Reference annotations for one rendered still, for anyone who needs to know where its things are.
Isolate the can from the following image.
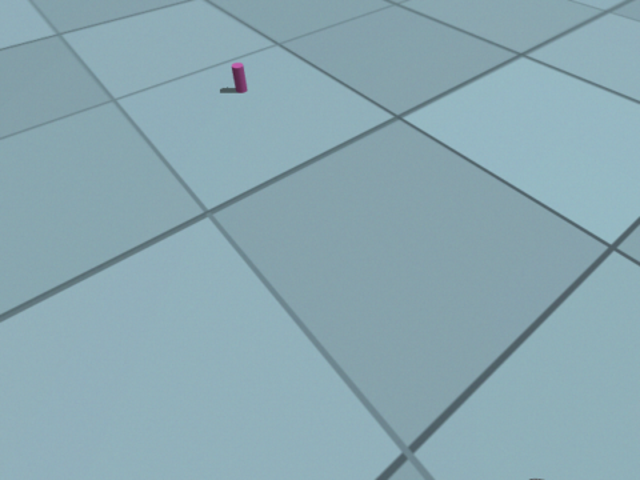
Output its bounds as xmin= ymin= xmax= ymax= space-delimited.
xmin=232 ymin=63 xmax=247 ymax=93

